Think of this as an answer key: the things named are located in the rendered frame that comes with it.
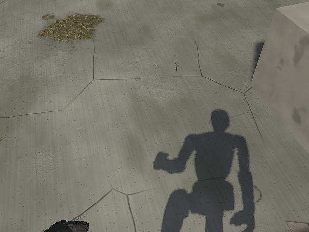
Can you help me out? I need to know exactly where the robot left hand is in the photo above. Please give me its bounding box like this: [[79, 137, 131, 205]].
[[43, 219, 90, 232]]

